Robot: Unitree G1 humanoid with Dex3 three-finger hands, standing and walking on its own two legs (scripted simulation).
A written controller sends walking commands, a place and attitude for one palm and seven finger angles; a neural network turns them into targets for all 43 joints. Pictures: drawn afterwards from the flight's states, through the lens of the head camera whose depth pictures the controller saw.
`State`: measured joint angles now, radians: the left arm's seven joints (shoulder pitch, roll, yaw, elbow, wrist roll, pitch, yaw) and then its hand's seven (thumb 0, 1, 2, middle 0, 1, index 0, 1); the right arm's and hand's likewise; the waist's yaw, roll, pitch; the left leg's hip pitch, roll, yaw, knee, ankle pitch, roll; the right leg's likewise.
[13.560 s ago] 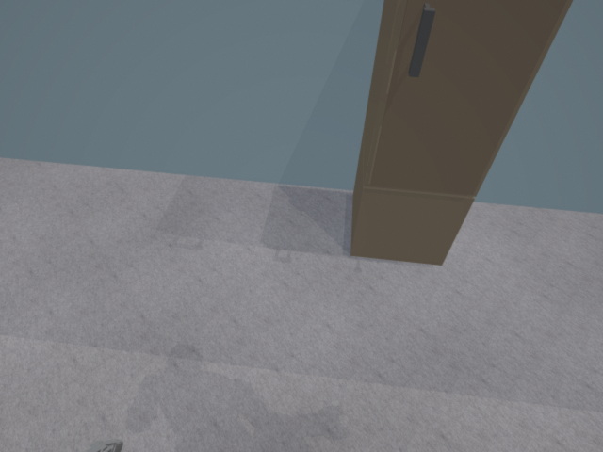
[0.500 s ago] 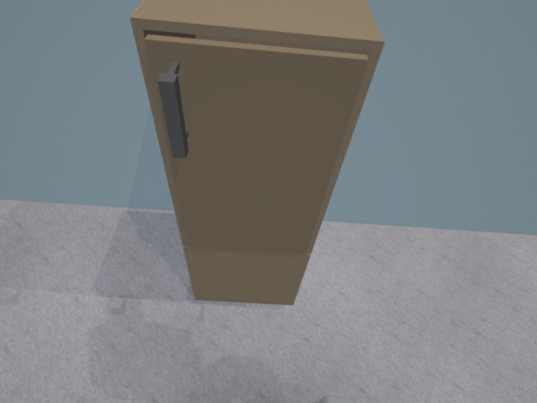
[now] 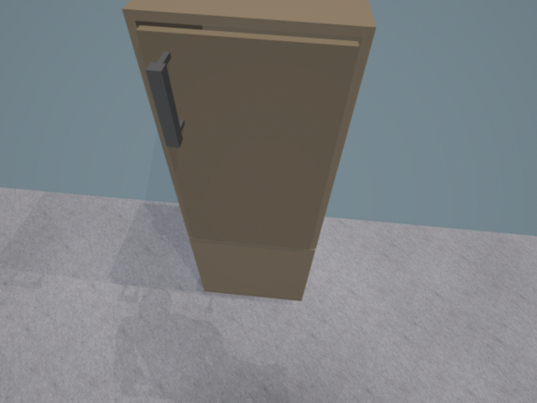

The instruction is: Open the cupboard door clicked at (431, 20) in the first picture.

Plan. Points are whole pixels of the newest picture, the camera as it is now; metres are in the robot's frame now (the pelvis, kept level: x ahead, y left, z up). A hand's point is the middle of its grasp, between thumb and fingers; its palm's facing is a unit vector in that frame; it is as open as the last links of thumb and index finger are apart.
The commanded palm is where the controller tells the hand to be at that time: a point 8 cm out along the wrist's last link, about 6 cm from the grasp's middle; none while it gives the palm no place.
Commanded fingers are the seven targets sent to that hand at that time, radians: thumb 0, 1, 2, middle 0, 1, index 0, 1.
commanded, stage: come to a stop and stand still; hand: left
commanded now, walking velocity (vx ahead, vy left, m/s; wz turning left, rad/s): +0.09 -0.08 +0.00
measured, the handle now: (170, 101) +0.54 +0.23 +0.15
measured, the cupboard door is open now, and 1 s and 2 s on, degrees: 0 0 0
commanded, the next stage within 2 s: look again from close up in 0.94 s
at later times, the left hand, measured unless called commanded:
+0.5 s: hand out of the picture +0.03 +0.18 -0.17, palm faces +0.03 -0.98 -0.21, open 7.3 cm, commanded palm none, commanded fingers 0.00 0.90 0.90 -0.20 -0.30 -0.20 -0.30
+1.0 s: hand out of the picture -0.02 +0.13 -0.17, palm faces +0.08 -0.99 -0.13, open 7.4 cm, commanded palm none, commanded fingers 0.00 0.90 0.90 -0.20 -0.30 -0.20 -0.30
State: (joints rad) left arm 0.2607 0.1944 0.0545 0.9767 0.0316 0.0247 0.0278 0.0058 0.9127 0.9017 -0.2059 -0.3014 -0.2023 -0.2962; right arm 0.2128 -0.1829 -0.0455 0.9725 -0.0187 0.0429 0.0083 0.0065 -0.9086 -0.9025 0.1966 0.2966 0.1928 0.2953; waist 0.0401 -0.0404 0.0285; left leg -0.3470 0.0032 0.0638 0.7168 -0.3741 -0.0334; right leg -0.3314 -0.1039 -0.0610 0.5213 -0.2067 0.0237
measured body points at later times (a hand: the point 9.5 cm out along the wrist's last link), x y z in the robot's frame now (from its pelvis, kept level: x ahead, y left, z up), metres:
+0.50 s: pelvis +0.02 +0.00 +0.00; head +0.03 +0.00 +0.45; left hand +0.03 +0.23 -0.15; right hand +0.00 -0.21 -0.16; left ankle -0.01 +0.12 -0.74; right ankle +0.00 -0.09 -0.74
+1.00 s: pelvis +0.01 -0.02 +0.01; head +0.02 -0.02 +0.46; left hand -0.02 +0.18 -0.16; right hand +0.00 -0.22 -0.16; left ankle -0.01 +0.12 -0.74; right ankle +0.00 -0.09 -0.74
